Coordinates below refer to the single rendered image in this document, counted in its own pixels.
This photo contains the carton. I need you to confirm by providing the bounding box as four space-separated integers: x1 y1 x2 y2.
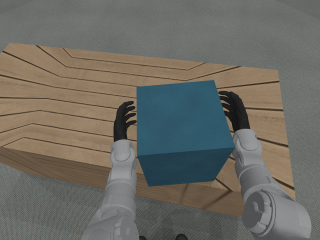
136 80 235 187

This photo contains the right robot forearm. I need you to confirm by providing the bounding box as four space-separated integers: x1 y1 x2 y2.
232 128 312 236

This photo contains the right robot hand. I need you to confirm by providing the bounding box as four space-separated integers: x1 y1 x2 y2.
218 91 250 132

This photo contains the right robot upper arm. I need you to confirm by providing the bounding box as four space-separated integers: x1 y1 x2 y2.
241 190 319 240

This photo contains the left robot hand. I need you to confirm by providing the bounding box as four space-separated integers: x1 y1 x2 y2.
113 101 137 142

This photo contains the left robot upper arm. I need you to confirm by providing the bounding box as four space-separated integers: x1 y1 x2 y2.
81 214 140 240

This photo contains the pedestal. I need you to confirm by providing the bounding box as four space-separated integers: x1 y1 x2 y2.
0 42 296 217

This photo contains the left robot forearm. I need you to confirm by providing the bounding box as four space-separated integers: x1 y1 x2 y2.
88 139 138 227

